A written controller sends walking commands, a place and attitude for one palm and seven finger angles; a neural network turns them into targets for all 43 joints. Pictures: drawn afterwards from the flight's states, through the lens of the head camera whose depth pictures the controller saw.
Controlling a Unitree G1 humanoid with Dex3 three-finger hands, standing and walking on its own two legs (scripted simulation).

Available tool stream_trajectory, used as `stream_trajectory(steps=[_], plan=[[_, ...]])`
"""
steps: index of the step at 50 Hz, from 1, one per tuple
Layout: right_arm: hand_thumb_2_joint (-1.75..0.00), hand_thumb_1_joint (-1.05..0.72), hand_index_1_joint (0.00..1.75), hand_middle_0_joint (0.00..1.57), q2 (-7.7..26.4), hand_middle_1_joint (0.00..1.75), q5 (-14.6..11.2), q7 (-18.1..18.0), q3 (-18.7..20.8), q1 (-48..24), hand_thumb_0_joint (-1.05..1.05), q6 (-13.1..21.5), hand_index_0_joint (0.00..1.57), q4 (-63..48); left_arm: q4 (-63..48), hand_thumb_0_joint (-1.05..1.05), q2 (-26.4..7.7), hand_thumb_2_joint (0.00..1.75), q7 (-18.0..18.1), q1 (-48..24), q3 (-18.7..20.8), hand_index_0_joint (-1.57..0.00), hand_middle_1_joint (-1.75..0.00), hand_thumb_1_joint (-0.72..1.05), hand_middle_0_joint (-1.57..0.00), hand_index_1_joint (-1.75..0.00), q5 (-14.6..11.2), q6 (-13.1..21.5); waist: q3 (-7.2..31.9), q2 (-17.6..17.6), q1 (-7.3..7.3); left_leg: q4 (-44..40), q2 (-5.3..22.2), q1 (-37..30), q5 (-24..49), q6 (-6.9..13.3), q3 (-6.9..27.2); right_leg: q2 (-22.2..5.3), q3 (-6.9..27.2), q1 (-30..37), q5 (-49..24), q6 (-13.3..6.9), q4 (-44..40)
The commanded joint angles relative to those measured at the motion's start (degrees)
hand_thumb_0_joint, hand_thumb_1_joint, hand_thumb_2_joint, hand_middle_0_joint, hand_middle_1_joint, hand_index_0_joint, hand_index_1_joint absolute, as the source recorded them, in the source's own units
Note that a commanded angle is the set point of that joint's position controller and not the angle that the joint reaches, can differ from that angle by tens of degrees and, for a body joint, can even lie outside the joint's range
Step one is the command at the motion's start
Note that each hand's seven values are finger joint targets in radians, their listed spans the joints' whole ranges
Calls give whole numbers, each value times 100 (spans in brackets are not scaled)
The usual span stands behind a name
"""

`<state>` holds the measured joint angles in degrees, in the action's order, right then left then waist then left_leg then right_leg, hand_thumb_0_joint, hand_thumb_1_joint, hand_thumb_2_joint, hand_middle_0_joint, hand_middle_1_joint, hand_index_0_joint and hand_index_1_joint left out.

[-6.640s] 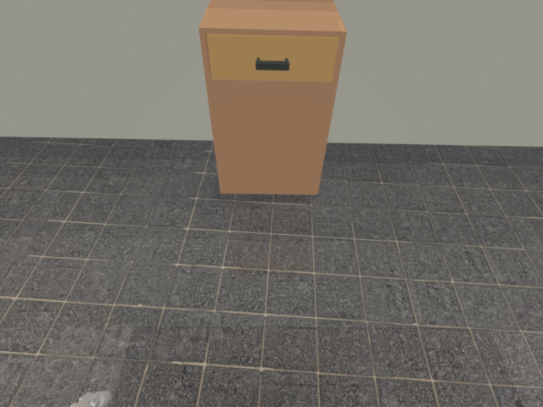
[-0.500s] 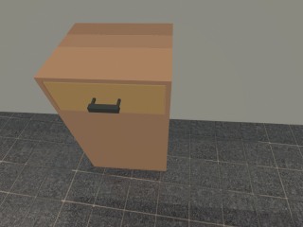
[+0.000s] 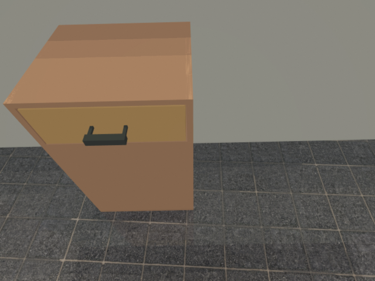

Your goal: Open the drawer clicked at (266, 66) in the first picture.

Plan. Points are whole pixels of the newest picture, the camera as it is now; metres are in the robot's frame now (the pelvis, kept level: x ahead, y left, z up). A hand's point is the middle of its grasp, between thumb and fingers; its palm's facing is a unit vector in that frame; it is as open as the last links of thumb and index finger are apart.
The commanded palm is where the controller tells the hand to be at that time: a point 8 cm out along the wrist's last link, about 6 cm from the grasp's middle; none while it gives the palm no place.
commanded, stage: come to a stop and stand still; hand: left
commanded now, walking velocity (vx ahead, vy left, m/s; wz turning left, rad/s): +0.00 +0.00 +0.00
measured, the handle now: (107, 134) +0.51 +0.26 -0.05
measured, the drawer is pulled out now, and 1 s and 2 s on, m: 0.00 0.00 0.00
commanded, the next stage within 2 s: look again from close up in 0.42 s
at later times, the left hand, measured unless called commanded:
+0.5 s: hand out of the picture +0.00 +0.15 -0.17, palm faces +0.07 -0.98 -0.20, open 7.3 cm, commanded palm none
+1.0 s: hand out of the picture -0.01 +0.21 -0.17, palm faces +0.00 -0.98 -0.21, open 7.4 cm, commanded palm none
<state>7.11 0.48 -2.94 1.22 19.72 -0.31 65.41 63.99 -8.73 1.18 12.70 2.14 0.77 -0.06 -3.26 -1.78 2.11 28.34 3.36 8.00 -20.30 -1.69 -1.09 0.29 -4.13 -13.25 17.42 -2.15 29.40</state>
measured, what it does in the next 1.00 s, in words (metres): stands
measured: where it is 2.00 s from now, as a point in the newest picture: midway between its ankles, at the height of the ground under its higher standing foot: outside the picture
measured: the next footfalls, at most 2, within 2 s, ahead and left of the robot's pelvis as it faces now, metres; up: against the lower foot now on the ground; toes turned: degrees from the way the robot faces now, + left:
none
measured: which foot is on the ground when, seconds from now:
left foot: down 0.00-1.00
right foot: down 0.00-1.00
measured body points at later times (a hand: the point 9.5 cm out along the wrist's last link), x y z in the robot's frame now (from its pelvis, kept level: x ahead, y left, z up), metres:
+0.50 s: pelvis +0.02 -0.02 +0.01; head +0.03 -0.03 +0.46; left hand +0.00 +0.20 -0.15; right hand +0.04 -0.24 -0.16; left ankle -0.04 +0.13 -0.74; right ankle -0.02 -0.09 -0.74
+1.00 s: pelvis -0.01 +0.03 +0.00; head -0.01 +0.03 +0.45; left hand -0.01 +0.26 -0.15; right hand -0.03 -0.18 -0.16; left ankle -0.03 +0.12 -0.74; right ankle -0.02 -0.09 -0.74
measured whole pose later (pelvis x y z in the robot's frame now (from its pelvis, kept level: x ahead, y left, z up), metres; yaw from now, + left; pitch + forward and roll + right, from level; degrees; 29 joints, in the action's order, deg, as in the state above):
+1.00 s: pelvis -0.01 +0.03 +0.00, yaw -1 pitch -1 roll +0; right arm 8.1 1.0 -1.3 -1.6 19.3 0.6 61.8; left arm 62.1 -9.0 1.7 16.8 -0.7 1.1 0.3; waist -1.1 -0.7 0.0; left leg 28.0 -1.1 10.6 -16.7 2.7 -5.0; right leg -2.2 -2.3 -12.0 16.4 0.5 29.3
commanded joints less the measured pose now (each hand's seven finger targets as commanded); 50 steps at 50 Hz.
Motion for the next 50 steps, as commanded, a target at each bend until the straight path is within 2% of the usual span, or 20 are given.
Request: stream_trajectory(steps=[1, 4, 7, 9, 12, 17, 21, 25, 26, 27, 28, 29, 30, 32, 34, 35, 38, 41, 45, 50], plan=[[-90, -90, 30, 20, 393, 30, -5, -37, 77, 91, 0, 2, 20, -252, 6, 0, -642, 90, 101, 740, 72, -20, -30, 90, -20, -30, -16, 98, 576, 1389, -313, 944, 101, 987, -780, 78, -7, -1520, 1039, 1372, -4882, -589, -765], [-90, -90, 30, 20, 212, 30, -13, -14, 30, 165, 0, -4, 20, -110, -59, 0, -524, 90, 126, 384, 30, -20, -30, 90, -20, -30, -31, 64, 261, 743, -152, 407, 186, 750, -115, 109, 11, -1336, 801, 974, -4000, -606, -707], [-90, -90, 30, 20, 339, 30, 26, -7, -7, 275, 0, 47, 20, 49, -94, 0, -412, 90, 99, 274, -33, -20, -30, 90, -20, -30, -97, 60, 198, 192, -125, -531, 389, -43, 2029, 167, 180, -783, 461, 422, -2622, -176, -645], [-90, -90, 30, 20, 439, 30, 35, 7, -10, 122, 0, 36, 20, 30, -112, 0, -360, 90, 105, 261, -48, -20, -30, 90, -20, -30, -60, 33, -93, 105, -184, -570, 483, 39, 1854, 189, 133, -595, 459, 203, -1659, -38, -941], [-90, -90, 30, 20, 426, 30, 33, -19, -49, -20, 0, 39, 20, 19, -12, 0, -497, 90, 103, 412, -36, -20, -30, 90, -20, -30, -62, 64, -185, -139, -213, -528, 431, -18, 2224, 147, -6, -674, 520, 425, -2488, -2, -908], [-90, -90, 30, 20, 553, 30, 22, -27, -56, -92, 0, 35, 20, -53, 11, 0, -582, 90, 118, 539, -50, -20, -30, 90, -20, -30, -59, 102, 222, 196, -186, -560, 417, -261, 2156, 113, -75, -719, 556, 733, -3062, 26, -937], [-90, -90, 30, 20, 612, 30, 21, -19, -60, -145, 0, 43, 20, -100, 13, 0, -580, 90, 126, 615, -69, -20, -30, 90, -20, -30, -55, 123, 329, 338, -185, -617, 403, -340, 2074, 112, -94, -725, 574, 796, -3177, 30, -957], [-90, -90, 30, 20, 606, 30, 18, -16, -88, -176, 0, 50, 20, -86, 38, 0, -534, 90, 124, 666, -91, -20, -30, 90, -20, -30, -55, 115, 110, 205, -201, -739, 414, -335, 1984, 139, -63, -690, 582, 639, -2692, 2, -1053], [-90, -90, 30, 20, 844, 30, -40, 94, 25, -810, 0, 121, 20, -495, 217, 0, -759, 90, 371, 1335, -22, -20, -30, 90, -20, -30, 46, 310, -384, 842, -521, 899, 213, 918, 691, 9, -506, -1186, 1210, 620, -5667, 677, -955], [-90, -90, 30, 20, 482, 30, -33, 107, 0, -570, 0, 70, 20, -789, -39, 0, -927, 90, 359, 1354, 7, -20, -30, 90, -20, -30, 83, 377, -3, 721, -272, 1314, 49, 1172, -331, 208, 6, -1523, 1402, 977, -6502, 440, -702], [-90, -90, 30, 20, 472, 30, -20, 125, -10, -556, 0, 14, 20, -820, -119, 0, -938, 90, 310, 1174, -11, -20, -30, 90, -20, -30, 64, 371, 171, 390, -245, 1343, 91, 1090, -290, 310, -49, -1592, 1306, 1091, -6262, 164, -714], [-90, -90, 30, 20, 414, 30, -32, 142, -25, -481, 0, 44, 20, -815, -142, 0, -803, 90, 275, 1040, -72, -20, -30, 90, -20, -30, 80, 363, 342, 464, -165, 1218, 139, 1052, -387, 296, -66, -1465, 1059, 1016, -5465, -328, -645], [-90, -90, 30, 20, 396, 30, -37, 155, -33, -234, 0, 74, 20, -812, -279, 0, -739, 90, 242, 894, -86, -20, -30, 90, -20, -30, 78, 353, 708, 570, -74, 832, 31, 754, -255, 257, -108, -1302, 875, 974, -4662, -483, -578], [-90, -90, 30, 20, 474, 30, -12, 160, -49, 96, 0, 154, 20, -680, -396, 0, -654, 90, 210, 646, -120, -20, -30, 90, -20, -30, 14, 285, 806, 376, 43, -258, 17, 99, 819, 228, -34, -924, 655, 626, -2917, -325, -221], [-90, -90, 30, 20, 789, 30, 62, 130, -46, 136, 0, 216, 20, -693, -424, 0, -425, 90, 176, 804, -147, -20, -30, 90, -20, -30, -36, 176, 604, -407, -146, -335, 558, 237, 1933, 471, 461, -467, 442, 262, -919, -60, -144], [-90, -90, 30, 20, 816, 30, 72, 112, -56, -12, 0, 181, 20, -753, -422, 0, -374, 90, 173, 848, -145, -20, -30, 90, -20, -30, -16, 152, 309, -170, -219, -362, 602, 493, 1608, 548, 441, -382, 444, 172, -489, -52, -340], [-90, -90, 30, 20, 723, 30, 54, 109, -110, -59, 0, 169, 20, -734, -337, 0, -430, 90, 114, 770, -171, -20, -30, 90, -20, -30, 7, 105, -291, -344, -223, -588, 424, 781, 1231, 496, 441, -397, 463, 19, -371, -49, -369], [-90, -90, 30, 20, 774, 30, 51, 118, -133, -6, 0, 164, 20, -723, -327, 0, -423, 90, 81, 786, -198, -20, -30, 90, -20, -30, 5, 75, -548, -7, -248, -903, 373, 1042, 352, 525, 539, -381, 476, -32, -82, -32, -440], [-90, -90, 30, 20, 824, 30, 64, 134, -141, 50, 0, 171, 20, -660, -337, 0, -430, 90, 59, 818, -209, -20, -30, 90, -20, -30, 14, 46, -552, -113, -288, -1277, 394, 1156, -307, 571, 691, -369, 400, 6, -16, -10, -343], [-90, -90, 30, 20, 778, 30, 48, 129, -162, 167, 0, 224, 20, -551, -320, 0, -444, 90, 52, 820, -209, -20, -30, 90, -20, -30, -2, 84, -153, 195, -305, -1102, 342, 859, 370, 585, 595, -465, 452, 191, -336, 11, -385]])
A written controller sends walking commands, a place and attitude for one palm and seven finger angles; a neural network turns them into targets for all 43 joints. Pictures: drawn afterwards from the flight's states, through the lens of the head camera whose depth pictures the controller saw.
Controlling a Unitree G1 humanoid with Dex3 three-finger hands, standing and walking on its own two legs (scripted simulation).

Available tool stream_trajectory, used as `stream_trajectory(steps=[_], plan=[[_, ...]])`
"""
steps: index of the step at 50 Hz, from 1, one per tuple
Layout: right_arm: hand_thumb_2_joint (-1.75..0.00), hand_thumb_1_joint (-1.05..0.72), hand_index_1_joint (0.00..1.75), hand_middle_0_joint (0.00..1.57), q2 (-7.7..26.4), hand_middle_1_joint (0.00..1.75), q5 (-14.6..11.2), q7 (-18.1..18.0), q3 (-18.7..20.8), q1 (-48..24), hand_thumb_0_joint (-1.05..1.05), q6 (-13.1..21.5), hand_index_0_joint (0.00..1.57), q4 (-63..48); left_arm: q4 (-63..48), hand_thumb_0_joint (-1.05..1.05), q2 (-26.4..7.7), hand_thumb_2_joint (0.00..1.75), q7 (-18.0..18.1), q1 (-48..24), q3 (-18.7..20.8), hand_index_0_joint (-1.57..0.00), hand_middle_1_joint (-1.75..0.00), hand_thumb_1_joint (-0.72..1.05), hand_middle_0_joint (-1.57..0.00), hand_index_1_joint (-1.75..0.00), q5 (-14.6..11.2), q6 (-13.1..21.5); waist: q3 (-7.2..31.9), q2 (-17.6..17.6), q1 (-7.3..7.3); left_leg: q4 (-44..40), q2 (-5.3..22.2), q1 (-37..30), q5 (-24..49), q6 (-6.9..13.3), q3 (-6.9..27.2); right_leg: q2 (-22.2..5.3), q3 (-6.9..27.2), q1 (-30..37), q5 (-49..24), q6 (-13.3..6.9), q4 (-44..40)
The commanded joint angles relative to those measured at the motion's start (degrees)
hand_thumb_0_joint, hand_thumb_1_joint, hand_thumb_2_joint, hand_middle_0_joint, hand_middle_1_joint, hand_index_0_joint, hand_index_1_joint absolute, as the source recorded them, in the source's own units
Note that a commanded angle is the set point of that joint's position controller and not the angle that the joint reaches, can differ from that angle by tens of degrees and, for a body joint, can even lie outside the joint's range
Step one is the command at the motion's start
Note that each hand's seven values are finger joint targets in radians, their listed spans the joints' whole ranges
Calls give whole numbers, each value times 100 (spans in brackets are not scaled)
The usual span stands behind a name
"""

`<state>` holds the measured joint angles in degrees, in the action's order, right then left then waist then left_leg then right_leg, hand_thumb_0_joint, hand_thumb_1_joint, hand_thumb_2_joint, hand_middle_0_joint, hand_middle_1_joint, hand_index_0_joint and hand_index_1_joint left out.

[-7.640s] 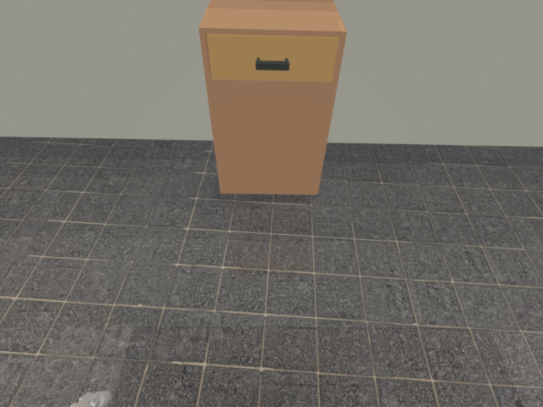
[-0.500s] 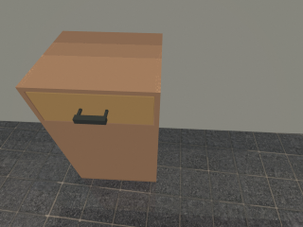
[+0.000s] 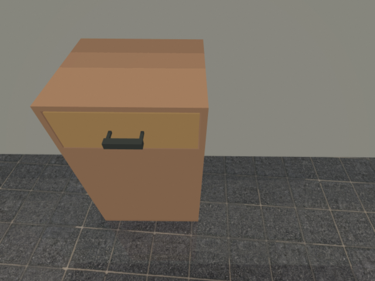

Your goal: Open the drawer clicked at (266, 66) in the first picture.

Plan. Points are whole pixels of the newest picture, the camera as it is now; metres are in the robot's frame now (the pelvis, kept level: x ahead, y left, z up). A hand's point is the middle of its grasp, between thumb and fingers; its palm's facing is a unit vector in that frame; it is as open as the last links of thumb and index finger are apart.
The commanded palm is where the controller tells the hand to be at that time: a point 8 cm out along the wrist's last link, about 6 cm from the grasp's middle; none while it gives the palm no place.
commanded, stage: raise the hand with hooked fingers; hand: left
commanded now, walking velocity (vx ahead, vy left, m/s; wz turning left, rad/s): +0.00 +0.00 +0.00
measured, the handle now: (124, 138) +0.52 +0.23 -0.05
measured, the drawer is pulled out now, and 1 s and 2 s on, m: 0.00 0.00 0.00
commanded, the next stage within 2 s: move the hooked fingers above the handle in 2.00 s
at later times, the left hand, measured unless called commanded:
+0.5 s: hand (111, 272) +0.16 +0.18 -0.07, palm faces -0.14 -0.29 -0.95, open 8.4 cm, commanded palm +0.14 +0.21 -0.02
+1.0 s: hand (108, 228) +0.23 +0.19 -0.01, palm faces -0.10 -0.10 -0.99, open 11.4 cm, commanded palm +0.21 +0.20 +0.05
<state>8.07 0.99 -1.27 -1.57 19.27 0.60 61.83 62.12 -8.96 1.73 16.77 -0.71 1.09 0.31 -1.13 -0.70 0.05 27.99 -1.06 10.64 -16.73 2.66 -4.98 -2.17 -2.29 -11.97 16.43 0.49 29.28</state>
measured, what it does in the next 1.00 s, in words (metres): stands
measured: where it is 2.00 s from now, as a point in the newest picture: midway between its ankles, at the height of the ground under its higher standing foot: outside the picture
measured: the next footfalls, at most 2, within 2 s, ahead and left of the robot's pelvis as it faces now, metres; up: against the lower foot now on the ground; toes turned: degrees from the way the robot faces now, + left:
none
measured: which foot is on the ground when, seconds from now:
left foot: down 0.00-1.00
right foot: down 0.00-1.00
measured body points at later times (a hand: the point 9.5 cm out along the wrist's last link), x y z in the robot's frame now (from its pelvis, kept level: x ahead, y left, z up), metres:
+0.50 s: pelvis -0.01 -0.02 -0.03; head +0.02 -0.03 +0.42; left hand +0.16 +0.19 -0.01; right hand +0.22 -0.27 -0.08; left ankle -0.02 +0.09 -0.74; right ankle -0.01 -0.13 -0.74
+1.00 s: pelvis +0.00 -0.05 -0.03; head +0.04 -0.09 +0.42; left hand +0.23 +0.19 +0.04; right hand +0.16 -0.27 -0.15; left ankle -0.01 +0.10 -0.74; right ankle -0.01 -0.13 -0.74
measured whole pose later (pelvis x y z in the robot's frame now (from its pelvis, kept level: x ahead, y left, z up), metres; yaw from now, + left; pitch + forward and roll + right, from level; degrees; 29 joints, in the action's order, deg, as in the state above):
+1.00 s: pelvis +0.00 -0.05 -0.03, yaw -4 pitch +8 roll +2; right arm 13.3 2.1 -1.6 -1.4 9.8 -5.4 34.0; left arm -1.6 -23.2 14.8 18.7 -1.1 54.7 -2.0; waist 3.6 -2.7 -3.0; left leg 41.1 0.0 26.9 -22.2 -0.4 -0.4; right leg 1.6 0.4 -30.6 22.3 -3.2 44.9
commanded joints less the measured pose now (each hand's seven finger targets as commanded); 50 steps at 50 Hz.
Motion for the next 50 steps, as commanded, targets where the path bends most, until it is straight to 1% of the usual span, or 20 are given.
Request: stream_trajectory(steps=[1, 4, 5, 6, 7, 8, 9, 10, 11, 12, 14, 17, 20, 25, 28, 33, 37, 41, 46, 50], plan=[[-90, -90, 30, 20, 663, 30, -5, -41, 113, 228, 0, 139, 20, -170, -119, 0, -411, 90, 0, 423, 75, -20, -30, 90, -20, -30, -39, 53, -328, 82, -91, -1022, 766, 528, 169, 145, 942, -243, 296, 66, -301, -256, -394], [-90, -90, 30, 20, 611, 30, -7, -46, 104, 314, 0, 151, 20, -73, -69, 0, -388, 90, 7, 435, 73, -20, -30, 90, -20, -30, -47, 61, -243, 65, -78, -959, 752, 366, 532, 137, 877, -270, 291, 71, -463, -244, -391], [-90, -90, 30, 20, 850, 30, -91, -5, 179, -358, 0, 158, 20, -472, 79, 0, -625, 90, 258, 704, 63, -20, -30, 90, -20, -30, 10, 154, -527, 738, -246, 254, 824, 742, 1523, -100, 622, -589, 574, -100, -2318, -147, -559], [-90, -90, 30, 20, 1703, 30, -338, -261, 255, -214, 0, 1020, 20, -2295, -8429, 0, -2613, 89, 372, -3742, 220, -20, -32, 88, -20, -32, 1033, 1112, 2442, -965, 385, -384, 230, -966, 2420, 28, 612, 182, 654, 192, -2068, -350, 130], [-90, -90, 30, 20, 1194, 30, -287, -477, 173, -788, 0, 1589, 20, -1993, -6769, 0, -2204, 88, 780, -1094, 346, -20, -33, 85, -20, -33, 1185, 587, 2121, -1680, -158, -415, 497, -1388, 3336, -151, 587, 172, 171, -375, -665, -409, 456], [-90, -90, 30, 20, 1202, 30, -327, -490, 327, -629, 0, 1763, 20, -1548, -6477, 0, -1624, 87, 1089, -856, 168, -21, -34, 83, -21, -34, 821, 188, 1659, -1376, 22, -496, 510, -741, 2570, -422, 587, 208, -110, -735, 57, -299, 665], [-90, -90, 30, 20, 857, 30, -381, -483, 297, -637, 0, 1779, 20, -1543, -5510, 0, -307, 86, 1124, 843, -503, -21, -36, 81, -21, -36, 990, -349, 1011, -850, 27, -617, 547, -202, 2012, -359, 686, 204, -169, -1036, 294, -216, 677], [-90, -90, 30, 20, 1039, 30, -369, -402, 286, -848, 0, 1838, 20, -2030, -6680, 0, -396, 85, 1161, -135, -720, -21, -37, 78, -21, -37, 1199, -299, 453, -829, 69, -503, 444, 205, 1463, -317, 768, 153, -162, -1077, 58, -217, 529], [-90, -90, 30, 20, 1270, 30, -241, -403, 363, -962, 0, 1839, 20, -2075, -6706, 0, -833, 84, 1314, 27, -484, -21, -39, 76, -21, -39, 1784, -252, 731, -671, 99, -238, 394, 289, 1161, -254, 773, 211, -67, -1142, -183, -274, 358], [-90, -90, 30, 20, 1328, 30, -125, -360, 350, -1024, 0, 1766, 20, -2280, -6618, 0, -988, 83, 1477, 160, -496, -21, -40, 74, -21, -40, 2343, -246, 443, -358, 169, -27, 283, 692, 977, -229, 826, 257, -44, -1366, -216, -328, 363], [-90, -90, 30, 20, 1316, 30, 25, -193, 452, -1103, 0, 1463, 20, -2763, -6211, 0, -1031, 81, 1708, 1022, -327, -22, -43, 69, -22, -43, 3317, -382, 601, 652, -76, 304, 161, 1092, 1057, -211, 765, 369, -66, -1501, 80, -375, 473], [-90, -90, 30, 20, 1304, 30, 142, 118, 616, -1546, 0, 761, 20, -3359, -5621, 0, -649, 78, 1872, 2716, -476, -22, -48, 62, -22, -48, 4550, -432, 361, 1411, -565, 565, 92, 1670, 880, -265, 480, 445, 106, -1633, 286, -463, 547], [-90, -90, 30, 20, 1252, 30, 87, 400, 580, -1953, 0, 185, 20, -3847, -6140, 0, -969, 75, 1948, 2740, -246, -22, -53, 55, -22, -53, 5283, -52, 724, 1164, -856, 759, -6, 1940, 1066, -284, 301, 392, 398, -1334, -510, -535, 881], [-90, -90, 30, 20, 1113, 30, 292, 436, 582, -1880, 0, -178, 20, -4185, -7429, 0, -1909, 70, 2664, 1322, 600, -23, -60, 43, -23, -60, 6168, 324, 1822, -128, -763, 1424, -133, 1624, 1042, -176, 319, 414, 780, -1767, -742, -538, 1386], [-90, -90, 30, 20, 1081, 30, 441, 335, 595, -1811, 0, -250, 20, -4073, -8612, 0, -2293, 67, 3077, -700, 701, -24, -64, 36, -24, -64, 6322, 609, 2337, -488, -278, 2154, -125, 1194, 802, -109, 600, 313, 1113, -2824, -210, -486, 1581], [-90, -90, 30, 20, 1114, 30, 465, 225, 537, -1808, 0, -117, 20, -3970, -8480, 0, -2205, 62, 3121, -966, 512, -25, -72, 25, -25, -72, 6017, 1044, 2108, -411, 11, 2734, -181, 1409, 352, -49, 625, 265, 1172, -3461, 166, -460, 1545], [-90, -90, 30, 20, 1075, 30, 324, 201, 464, -1947, 0, -311, 20, -4006, -7375, 0, -2143, 58, 2738, -342, 491, -25, -78, 15, -25, -78, 5845, 163, 1884, 172, -178, 2212, -196, 2101, 349, -47, 417, 237, 910, -2080, -568, -302, 1225], [-90, -90, 30, 20, 1049, 30, -2, -12, 269, -2161, 0, -469, 20, -4052, -6899, 0, -2367, 54, 1899, 142, 572, -26, -84, 6, -26, -84, 5344, -812, 1926, 1197, -496, 1455, -209, 2394, 492, -108, 302, 71, 1270, -220, -1860, -57, 838], [-90, -90, 30, 20, 1058, 30, 97, -93, 201, -2053, 0, -318, 20, -3850, -7403, 0, -2432, 49, 1407, -18, 587, -27, -92, -6, -27, -92, 5355, -383, 1689, 670, -528, 1030, -175, 2053, 613, -84, 405, 28, 1031, -21, -2120, -85, 794], [-90, -90, 30, 20, 1017, 30, 196, -137, 359, -1892, 0, -96, 20, -3731, -7723, 0, -2586, 45, 1834, -549, 971, -27, -98, -15, -27, -98, 5448, 342, 1747, 406, -464, 1056, -237, 1842, 556, -45, 497, 48, 1036, -293, -1469, -134, 639]])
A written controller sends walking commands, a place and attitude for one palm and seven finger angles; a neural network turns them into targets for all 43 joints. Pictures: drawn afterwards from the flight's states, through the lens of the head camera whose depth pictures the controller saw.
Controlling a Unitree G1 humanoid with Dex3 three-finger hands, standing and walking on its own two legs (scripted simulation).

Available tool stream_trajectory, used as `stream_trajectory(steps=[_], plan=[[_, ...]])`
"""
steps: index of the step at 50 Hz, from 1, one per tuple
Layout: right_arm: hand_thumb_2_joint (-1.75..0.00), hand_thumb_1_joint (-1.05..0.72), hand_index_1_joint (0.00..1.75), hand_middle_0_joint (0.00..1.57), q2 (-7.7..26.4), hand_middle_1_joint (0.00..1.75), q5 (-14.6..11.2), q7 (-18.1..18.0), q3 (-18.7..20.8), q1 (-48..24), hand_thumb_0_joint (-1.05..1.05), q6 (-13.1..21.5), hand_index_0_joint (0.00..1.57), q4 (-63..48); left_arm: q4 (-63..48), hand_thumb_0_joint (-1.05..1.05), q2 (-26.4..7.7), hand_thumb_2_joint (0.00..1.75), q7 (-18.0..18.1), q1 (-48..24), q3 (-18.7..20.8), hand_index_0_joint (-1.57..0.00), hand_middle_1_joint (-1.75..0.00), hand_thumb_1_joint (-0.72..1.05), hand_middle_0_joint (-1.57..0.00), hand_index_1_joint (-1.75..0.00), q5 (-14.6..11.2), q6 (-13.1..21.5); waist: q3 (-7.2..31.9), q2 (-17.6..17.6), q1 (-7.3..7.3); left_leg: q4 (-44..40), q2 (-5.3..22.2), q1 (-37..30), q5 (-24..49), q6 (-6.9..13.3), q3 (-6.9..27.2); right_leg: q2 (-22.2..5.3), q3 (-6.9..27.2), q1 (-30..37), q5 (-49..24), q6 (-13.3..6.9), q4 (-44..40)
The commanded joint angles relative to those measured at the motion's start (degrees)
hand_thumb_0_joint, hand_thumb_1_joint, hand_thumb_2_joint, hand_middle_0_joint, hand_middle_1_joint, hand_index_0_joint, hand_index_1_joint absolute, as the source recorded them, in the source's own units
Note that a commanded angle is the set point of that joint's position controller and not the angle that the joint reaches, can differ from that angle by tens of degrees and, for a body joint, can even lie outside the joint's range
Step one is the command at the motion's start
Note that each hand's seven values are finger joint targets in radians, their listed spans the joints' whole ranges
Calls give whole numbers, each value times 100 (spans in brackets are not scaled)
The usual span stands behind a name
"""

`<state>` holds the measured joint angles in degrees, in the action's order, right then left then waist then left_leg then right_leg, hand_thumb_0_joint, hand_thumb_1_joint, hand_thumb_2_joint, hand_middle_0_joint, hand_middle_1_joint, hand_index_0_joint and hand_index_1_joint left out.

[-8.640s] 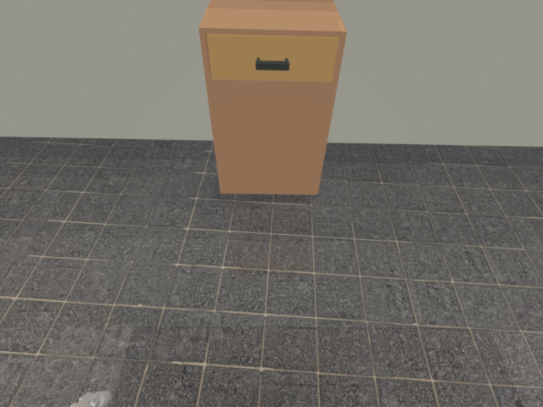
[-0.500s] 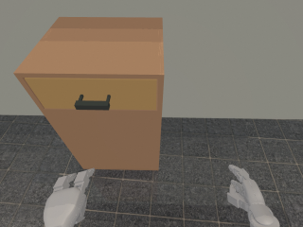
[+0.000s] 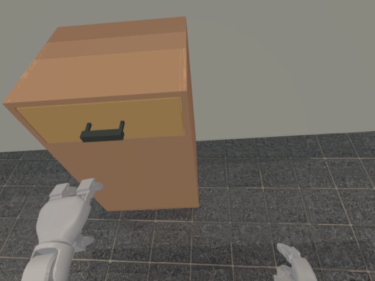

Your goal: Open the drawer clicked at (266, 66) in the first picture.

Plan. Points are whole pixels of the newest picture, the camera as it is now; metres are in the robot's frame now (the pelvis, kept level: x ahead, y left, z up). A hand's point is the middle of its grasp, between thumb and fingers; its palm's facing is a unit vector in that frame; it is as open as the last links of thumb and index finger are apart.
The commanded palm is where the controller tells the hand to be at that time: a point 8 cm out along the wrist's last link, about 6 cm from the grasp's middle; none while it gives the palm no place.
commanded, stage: raise the hand with hooked fingers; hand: left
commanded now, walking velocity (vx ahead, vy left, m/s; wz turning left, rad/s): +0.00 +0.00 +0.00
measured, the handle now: (104, 130) +0.51 +0.31 -0.03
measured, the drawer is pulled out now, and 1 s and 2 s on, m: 0.00 0.00 0.00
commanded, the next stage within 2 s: move the hooked fingers above the handle in 1.00 s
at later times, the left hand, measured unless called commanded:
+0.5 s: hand (62, 175) +0.29 +0.28 +0.09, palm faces +0.10 -0.07 -0.99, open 13.7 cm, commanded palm +0.26 +0.29 +0.14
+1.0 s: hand (59, 166) +0.30 +0.29 +0.10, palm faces +0.09 -0.08 -0.99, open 13.8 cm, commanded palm +0.28 +0.29 +0.15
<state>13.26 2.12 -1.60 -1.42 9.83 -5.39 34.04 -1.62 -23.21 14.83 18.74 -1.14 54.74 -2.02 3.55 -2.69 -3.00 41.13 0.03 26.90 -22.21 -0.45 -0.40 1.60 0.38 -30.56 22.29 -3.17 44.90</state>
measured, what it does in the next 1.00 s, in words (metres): stands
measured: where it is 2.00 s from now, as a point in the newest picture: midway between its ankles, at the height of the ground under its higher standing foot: outside the picture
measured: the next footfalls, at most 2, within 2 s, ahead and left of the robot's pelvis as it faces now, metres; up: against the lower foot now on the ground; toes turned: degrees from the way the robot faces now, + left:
none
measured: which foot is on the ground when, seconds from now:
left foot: down 0.00-1.00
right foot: down 0.00-1.00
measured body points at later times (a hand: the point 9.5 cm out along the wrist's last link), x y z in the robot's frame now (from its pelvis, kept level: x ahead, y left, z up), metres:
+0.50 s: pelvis +0.00 +0.04 +0.02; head +0.00 +0.02 +0.47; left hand +0.28 +0.28 +0.14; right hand +0.22 -0.15 -0.07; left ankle -0.02 +0.15 -0.71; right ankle +0.00 -0.08 -0.71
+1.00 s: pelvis +0.00 +0.05 +0.02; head +0.03 +0.02 +0.47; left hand +0.29 +0.29 +0.15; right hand +0.18 -0.18 -0.10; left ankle -0.02 +0.15 -0.71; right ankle +0.00 -0.08 -0.71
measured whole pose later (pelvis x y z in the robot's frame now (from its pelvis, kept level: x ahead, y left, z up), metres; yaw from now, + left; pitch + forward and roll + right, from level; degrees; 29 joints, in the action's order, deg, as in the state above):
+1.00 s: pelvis +0.00 +0.05 +0.02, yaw +1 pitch +3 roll +0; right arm 14.4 -0.2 -1.0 1.5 10.1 -5.3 37.0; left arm 4.1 -25.6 9.0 -4.2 -3.6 55.4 -0.8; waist 0.3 -3.5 -4.7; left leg 29.6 -2.4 16.0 -16.8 1.9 0.3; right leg -0.9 0.1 -17.5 15.8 0.3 30.0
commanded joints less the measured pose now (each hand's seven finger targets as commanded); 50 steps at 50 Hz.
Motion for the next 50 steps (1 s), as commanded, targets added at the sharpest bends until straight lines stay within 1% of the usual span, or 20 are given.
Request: stream_trajectory(steps=[1, 3, 6, 7, 8, 10, 13, 15, 17, 18, 22, 23, 26, 30, 31, 35, 38, 43, 47, 50], plan=[[-90, -90, 30, 20, 509, 30, 103, -97, 391, -890, 0, 545, 20, -916, -1343, 0, -1169, 44, 678, -782, 1095, -28, -99, -17, -28, -99, 116, 706, 1361, 501, -155, -241, -362, 144, 1179, 264, 46, -313, 732, 1511, -2116, 203, -884], [-90, -90, 30, 20, 535, 30, 120, -48, 491, -838, 0, 564, 20, -861, -1386, 0, -1333, 42, 1008, -877, 1338, -28, -102, -22, -28, -102, 219, 777, 1686, 168, -191, -182, -391, -60, 1420, 250, 15, -262, 692, 1462, -2283, 129, -786], [-90, -90, 30, 20, 588, 30, 35, 41, 603, -800, 0, 503, 20, -779, -1083, 0, -1077, 39, 1264, -1105, 1140, -29, -107, -29, -29, -107, 255, 470, 1678, -98, -106, -241, -371, -235, 1594, 202, -53, -189, 411, 1258, -2349, 67, -692], [-90, -90, 30, 20, 605, 30, -10, 61, 627, -829, 0, 478, 20, -771, -949, 0, -970, 38, 1263, -1192, 1004, -29, -108, -31, -29, -108, 235, 291, 1607, -65, -83, -275, -348, -298, 1635, 207, -83, -170, 308, 1222, -2323, 74, -726], [-90, -90, 30, 20, 634, 30, -67, 81, 637, -883, 0, 457, 20, -776, -850, 0, -889, 37, 1216, -1391, 880, -29, -110, -34, -29, -110, 200, 93, 1553, 54, -25, -324, -336, -329, 1635, 216, -75, -138, 253, 1198, -2186, 78, -775], [-90, -90, 30, 20, 684, 30, -164, 54, 631, -972, 0, 436, 20, -792, -756, 0, -746, 35, 990, -1734, 489, -29, -112, -38, -29, -112, 108, -270, 1349, 142, -13, -537, -283, -477, 1566, 226, -99, -128, 119, 1209, -1871, 108, -933], [-90, -90, 30, 20, 721, 30, -238, -36, 552, -1112, 0, 400, 20, -872, -802, 0, -857, 32, 512, -2285, 225, -30, -117, -45, -30, -117, 40, -612, 1259, 325, -41, -835, -242, -748, 1621, 257, -44, -121, 51, 1401, -1687, 121, -1117], [-90, -90, 30, 20, 690, 30, -234, -88, 483, -1112, 0, 355, 20, -861, -752, 0, -959, 30, 212, -2615, 139, -30, -120, -50, -30, -120, 118, -708, 1097, 384, -60, -994, -212, -925, 1688, 262, -18, -119, -28, 1434, -1608, 116, -1188], [-90, -90, 30, 20, 656, 30, -215, -110, 429, -1072, 0, 332, 20, -873, -768, 0, -1025, 30, -20, -2913, 112, -30, -120, -50, -30, -120, 191, -691, 1048, 248, -92, -1123, -188, -1126, 1741, 251, 21, -108, -82, 1477, -1516, 98, -1269], [-90, -90, 30, 20, 661, 30, -212, -117, 398, -1053, 0, 310, 20, -886, -725, 0, -1167, 30, -102, -3042, 232, -30, -120, -50, -30, -120, 203, -665, 973, 205, -116, -1206, -174, -1146, 1716, 233, 43, -96, -98, 1526, -1414, 75, -1317], [-90, -90, 30, 20, 571, 30, -220, -107, 305, -984, 0, 250, 20, -828, -436, 0, -1194, 30, -321, -3476, 265, -30, -120, -50, -30, -120, 291, -563, 788, 110, -142, -1383, -148, -1321, 1942, 176, 98, -37, -183, 1610, -1481, 26, -1445], [-90, -90, 30, 20, 596, 30, -220, -103, 308, -968, 0, 232, 20, -835, -462, 0, -1321, 30, -355, -3639, 378, -30, -120, -50, -30, -120, 272, -534, 903, 3, -166, -1433, -150, -1363, 1985, 154, 97, -34, -165, 1748, -1481, 14, -1484], [-90, -90, 30, 20, 568, 30, -249, -94, 269, -955, 0, 216, 20, -782, -228, 0, -1193, 30, -510, -4053, 190, -30, -120, -50, -30, -120, 248, -548, 766, -39, -96, -1520, -138, -1448, 2008, 126, 122, -14, -215, 1700, -1466, 10, -1584], [-90, -90, 30, 20, 594, 30, -256, -99, 262, -876, 0, 229, 20, -768, -264, 0, -1220, 30, -734, -4638, 49, -30, -120, -50, -30, -120, 152, -463, 986, -181, -42, -1593, -130, -1687, 2137, 118, 207, -13, -233, 1821, -1480, -5, -1689], [-90, -90, 30, 20, 589, 30, -239, -89, 279, -839, 0, 233, 20, -752, -74, 0, -1132, 30, -806, -4383, 13, -30, -120, -50, -30, -120, 138, -451, 975, -8, -64, -1570, -137, -1677, 2250, 128, 186, -2, -233, 1855, -1590, 3, -1703], [-90, -90, 30, 20, 651, 30, -228, -14, 307, -738, 0, 212, 20, -789, -174, 0, -1119, 30, -1023, -3817, 99, -30, -120, -50, -30, -120, -3, -264, 1065, 147, -145, -1583, -107, -1662, 2642, 123, 199, -16, -245, 2046, -1889, 16, -1719], [-90, -90, 30, 20, 693, 30, -202, 16, 339, -733, 0, 232, 20, -805, -411, 0, -1280, 30, -992, -3759, 328, -30, -120, -50, -30, -120, -15, -59, 1064, 211, -185, -1599, -84, -1604, 2764, 121, 209, -4, -246, 2084, -1947, 18, -1725], [-90, -90, 30, 20, 688, 30, -181, 26, 406, -684, 0, 298, 20, -725, -885, 0, -1596, 30, -550, -3994, 712, -30, -120, -50, -30, -120, 76, 234, 1411, -192, -242, -1507, -120, -1764, 3056, 73, 260, 12, -205, 2067, -2069, -10, -1646], [-90, -90, 30, 20, 674, 30, -225, 47, 474, -631, 0, 306, 20, -603, -685, 0, -1365, 30, -267, -3889, 590, -30, -120, -50, -30, -120, 60, 146, 1430, -189, -178, -1437, -141, -1758, 3053, 61, 175, 1, -219, 1926, -2152, 3, -1616], [-90, -90, 30, 20, 706, 30, -270, 50, 482, -649, 0, 287, 20, -594, -452, 0, -1260, 30, -274, -3799, 437, -30, -120, -50, -30, -120, 29, -84, 1290, -13, -142, -1494, -167, -1600, 2734, 96, 113, -6, -221, 1954, -2044, 17, -1653]])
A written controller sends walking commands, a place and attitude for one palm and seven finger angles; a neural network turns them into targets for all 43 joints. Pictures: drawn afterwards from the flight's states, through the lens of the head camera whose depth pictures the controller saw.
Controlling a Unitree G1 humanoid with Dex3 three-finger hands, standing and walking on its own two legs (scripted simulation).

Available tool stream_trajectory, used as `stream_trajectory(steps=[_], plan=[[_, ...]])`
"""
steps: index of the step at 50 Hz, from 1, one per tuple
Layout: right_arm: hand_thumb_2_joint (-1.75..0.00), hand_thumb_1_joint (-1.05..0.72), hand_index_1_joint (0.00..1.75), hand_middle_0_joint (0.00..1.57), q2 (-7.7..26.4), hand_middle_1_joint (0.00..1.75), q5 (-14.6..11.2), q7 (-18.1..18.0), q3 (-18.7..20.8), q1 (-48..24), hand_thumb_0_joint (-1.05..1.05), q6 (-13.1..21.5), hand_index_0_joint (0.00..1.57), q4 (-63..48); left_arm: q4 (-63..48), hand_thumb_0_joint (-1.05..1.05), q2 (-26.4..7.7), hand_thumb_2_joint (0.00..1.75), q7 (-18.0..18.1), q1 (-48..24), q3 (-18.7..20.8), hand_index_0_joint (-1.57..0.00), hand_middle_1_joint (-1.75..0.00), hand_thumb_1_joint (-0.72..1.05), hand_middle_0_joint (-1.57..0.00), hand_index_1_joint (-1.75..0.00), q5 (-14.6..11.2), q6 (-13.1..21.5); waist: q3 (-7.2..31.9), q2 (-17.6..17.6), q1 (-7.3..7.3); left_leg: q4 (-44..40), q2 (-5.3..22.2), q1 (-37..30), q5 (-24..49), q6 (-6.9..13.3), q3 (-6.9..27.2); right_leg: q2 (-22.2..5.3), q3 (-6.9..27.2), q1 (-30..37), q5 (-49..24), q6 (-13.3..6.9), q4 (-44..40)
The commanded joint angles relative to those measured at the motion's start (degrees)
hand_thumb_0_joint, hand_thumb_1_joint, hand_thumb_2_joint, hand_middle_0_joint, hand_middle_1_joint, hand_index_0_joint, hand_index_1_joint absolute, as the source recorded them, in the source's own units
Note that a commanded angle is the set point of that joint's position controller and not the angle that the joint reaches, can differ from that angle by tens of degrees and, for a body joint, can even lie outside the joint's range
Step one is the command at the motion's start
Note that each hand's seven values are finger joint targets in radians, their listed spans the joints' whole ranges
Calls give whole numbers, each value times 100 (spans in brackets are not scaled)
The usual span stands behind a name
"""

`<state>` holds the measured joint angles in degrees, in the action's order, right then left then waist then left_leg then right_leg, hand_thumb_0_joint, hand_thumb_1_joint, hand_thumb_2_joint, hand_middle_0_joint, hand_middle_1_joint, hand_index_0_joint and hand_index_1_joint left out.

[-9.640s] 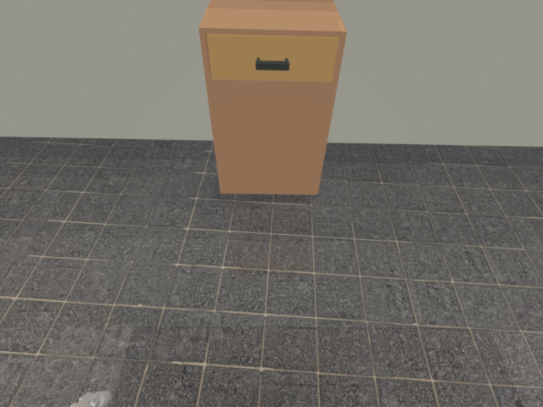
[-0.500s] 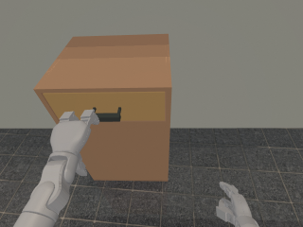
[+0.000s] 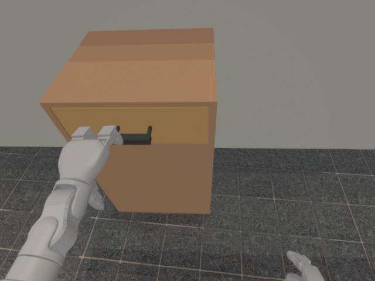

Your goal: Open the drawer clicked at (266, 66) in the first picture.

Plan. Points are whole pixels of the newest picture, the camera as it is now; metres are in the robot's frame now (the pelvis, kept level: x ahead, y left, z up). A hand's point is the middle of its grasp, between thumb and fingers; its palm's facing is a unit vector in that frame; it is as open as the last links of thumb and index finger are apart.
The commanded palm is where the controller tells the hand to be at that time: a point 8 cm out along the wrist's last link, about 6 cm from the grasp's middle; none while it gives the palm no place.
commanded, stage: move the hooked fingers above the handle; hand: left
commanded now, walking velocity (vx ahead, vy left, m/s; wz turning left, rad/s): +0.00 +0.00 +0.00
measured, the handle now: (132, 134) +0.51 +0.25 -0.05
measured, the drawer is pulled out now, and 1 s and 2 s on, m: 0.00 0.00 0.00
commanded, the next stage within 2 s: none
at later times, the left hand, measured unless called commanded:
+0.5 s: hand (109, 160) +0.34 +0.23 +0.06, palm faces +0.01 -0.04 -1.00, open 13.8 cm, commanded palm +0.32 +0.24 +0.11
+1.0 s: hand (115, 148) +0.39 +0.24 +0.03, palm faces -0.02 -0.02 -1.00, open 13.8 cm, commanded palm +0.38 +0.25 +0.09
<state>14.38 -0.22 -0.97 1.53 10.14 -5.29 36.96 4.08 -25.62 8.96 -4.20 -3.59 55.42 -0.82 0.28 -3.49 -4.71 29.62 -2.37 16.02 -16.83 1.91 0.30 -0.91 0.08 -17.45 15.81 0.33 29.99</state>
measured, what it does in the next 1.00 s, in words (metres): stands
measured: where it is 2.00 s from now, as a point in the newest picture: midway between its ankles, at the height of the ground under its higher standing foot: outside the picture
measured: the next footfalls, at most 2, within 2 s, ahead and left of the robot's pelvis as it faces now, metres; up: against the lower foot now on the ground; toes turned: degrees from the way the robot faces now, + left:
none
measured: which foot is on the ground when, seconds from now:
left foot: down 0.00-1.00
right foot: down 0.00-1.00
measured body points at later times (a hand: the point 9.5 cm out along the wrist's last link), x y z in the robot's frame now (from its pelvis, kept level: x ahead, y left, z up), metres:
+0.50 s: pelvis +0.00 -0.03 -0.01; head +0.04 -0.05 +0.44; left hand +0.33 +0.23 +0.11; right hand +0.18 -0.26 -0.12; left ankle -0.02 +0.10 -0.74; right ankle -0.01 -0.13 -0.74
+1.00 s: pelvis +0.00 -0.01 -0.01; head +0.06 -0.03 +0.43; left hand +0.39 +0.24 +0.08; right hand +0.10 -0.28 -0.15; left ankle -0.02 +0.10 -0.74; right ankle -0.01 -0.13 -0.74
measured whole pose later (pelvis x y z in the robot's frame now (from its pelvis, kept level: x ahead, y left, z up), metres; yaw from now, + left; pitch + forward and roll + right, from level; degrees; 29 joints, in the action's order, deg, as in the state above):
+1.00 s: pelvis +0.00 -0.01 -0.01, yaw -1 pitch +11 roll +0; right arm 14.7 -1.0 -2.3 3.7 15.3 -6.1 38.2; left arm 35.3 -27.1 12.3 -24.5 -1.5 58.8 3.3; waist 4.9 -3.1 -0.4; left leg 37.8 -1.2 28.0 -20.4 1.3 -0.1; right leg 0.3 0.3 -29.5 18.8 -0.4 37.7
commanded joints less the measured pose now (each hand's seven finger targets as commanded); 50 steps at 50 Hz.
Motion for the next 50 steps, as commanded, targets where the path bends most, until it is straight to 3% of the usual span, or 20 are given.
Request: stream_trajectory(steps=[1, 5, 9, 13, 17, 21, 23, 29, 30, 33, 36, 40, 44, 47, 50], plan=[[-90, -90, 30, 20, 603, 30, -42, -14, 182, -715, 0, 262, 20, -897, -1012, 0, -987, 30, 287, -1494, 609, -30, -120, -50, -30, -120, -35, -280, 1649, 74, 32, -345, 60, -509, 2159, -131, 30, 237, -176, 668, -1414, -327, -165], [-90, -90, 30, 20, 618, 30, -59, -44, 150, -784, 0, 202, 20, -954, -966, 0, -922, 30, 60, -1462, 418, -30, -120, -50, -30, -120, -48, -493, 1584, 246, 73, -354, 49, -503, 2087, -73, -6, 223, -157, 748, -1474, -303, -192], [-90, -90, 30, 20, 626, 30, -53, -168, 81, -769, 0, 174, 20, -904, -379, 0, -1273, 30, -98, -1797, 674, -30, -120, -50, -30, -120, -9, -412, 1324, 645, 98, -334, -12, -208, 1624, 5, -101, 201, -106, 726, -1348, -256, -251], [-90, -90, 30, 20, 606, 30, -37, -235, 107, -706, 0, 210, 20, -882, -297, 0, -1441, 30, -60, -2381, 801, -30, -120, -50, -30, -120, 50, -62, 1517, 337, 109, -237, -62, -210, 1551, 8, -114, 201, -43, 660, -1317, -266, -197], [-90, -90, 30, 20, 551, 30, -11, -245, 159, -604, 0, 256, 20, -845, -169, 0, -1365, 30, 82, -2431, 793, -30, -120, -50, -30, -120, 69, 190, 1835, 52, 100, -30, -88, -244, 1840, 11, -144, 194, -18, 622, -1700, -276, -29], [-90, -90, 30, 20, 594, 30, -41, -242, 188, -490, 0, 242, 20, -789, 365, 0, -1318, 30, 136, -2505, 765, -30, -120, -50, -30, -120, 48, 166, 1701, 396, 172, 50, -99, 69, 1689, 30, -201, 183, -1, 554, -1786, -230, 2], [-90, -90, 30, 20, 648, 30, -57, -262, 204, -430, 0, 223, 20, -765, 660, 0, -1535, 30, 132, -2619, 924, -30, -120, -50, -30, -120, 54, 133, 1750, 575, 176, 72, -113, 250, 1621, 37, -212, 180, 29, 637, -1799, -210, 25], [-90, -90, 30, 20, 668, 30, -55, -287, 279, -215, 0, 221, 20, -731, 767, 0, -1479, 30, 147, -3395, 698, -30, -120, -50, -30, -120, 97, 312, 2049, 265, 315, 254, -115, 202, 1639, 71, -203, 164, 40, 426, -1835, -213, 162], [-90, -90, 30, 20, 667, 30, -40, -295, 309, -146, 0, 224, 20, -698, 864, 0, -1621, 30, 164, -3287, 867, -30, -120, -50, -30, -120, 109, 373, 2182, 296, 275, 296, -113, 218, 1718, 75, -198, 177, 39, 483, -1917, -219, 218], [-90, -90, 30, 20, 686, 30, -36, -281, 338, -8, 0, 208, 20, -656, 1085, 0, -1548, 30, 221, -3454, 817, -30, -120, -50, -30, -120, 118, 488, 2182, 325, 328, 360, -112, 325, 1789, 72, -168, 194, 11, 379, -1969, -229, 283], [-90, -90, 30, 20, 711, 30, -40, -283, 386, 123, 0, 184, 20, -592, 1397, 0, -1861, 30, 363, -3429, 1164, -30, -120, -50, -30, -120, 183, 552, 2265, 353, 275, 417, -83, 436, 1879, 71, -182, 214, 3, 337, -2056, -238, 380], [-90, -90, 30, 20, 728, 30, -67, -245, 414, 248, 0, 152, 20, -585, 1824, 0, -1835, 30, 499, -3462, 1176, -30, -120, -50, -30, -120, 239, 481, 2242, 378, 274, 438, -66, 620, 1891, 52, -193, 237, -33, 258, -2015, -252, 448], [-90, -90, 30, 20, 757, 30, -73, -174, 454, 366, 0, 142, 20, -599, 1779, 0, -1519, 30, 566, -3779, 813, -30, -120, -50, -30, -120, 303, 413, 2427, 57, 391, 500, -3, 372, 2148, 33, -156, 276, -114, -31, -1901, -294, 515], [-90, -90, 30, 20, 790, 30, -62, -163, 482, 486, 0, 126, 20, -572, 1967, 0, -1415, 30, 565, -3927, 685, -30, -120, -50, -30, -120, 291, 391, 2452, 252, 490, 546, 32, 312, 2136, 50, -127, 301, -118, -156, -1819, -278, 496], [-90, -90, 30, 20, 824, 30, -67, -197, 458, 601, 0, 100, 20, -482, 2387, 0, -1652, 30, 578, -4399, 804, -30, -120, -50, -30, -120, 368, 441, 2225, 378, 561, 513, 34, 529, 1833, 51, -89, 298, -145, -326, -1540, -281, 510]])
